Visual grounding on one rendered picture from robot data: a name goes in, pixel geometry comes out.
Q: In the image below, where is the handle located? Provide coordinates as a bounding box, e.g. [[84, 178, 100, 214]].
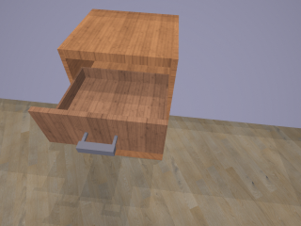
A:
[[76, 132, 118, 156]]

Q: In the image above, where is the cabinet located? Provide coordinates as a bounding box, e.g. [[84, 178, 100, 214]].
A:
[[57, 8, 179, 160]]

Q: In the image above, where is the drawer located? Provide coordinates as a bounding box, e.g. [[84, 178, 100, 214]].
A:
[[28, 67, 169, 154]]

